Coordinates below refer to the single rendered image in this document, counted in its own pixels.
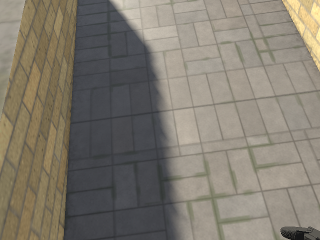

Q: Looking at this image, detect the right robot hand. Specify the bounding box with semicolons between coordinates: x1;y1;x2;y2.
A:
280;226;320;240

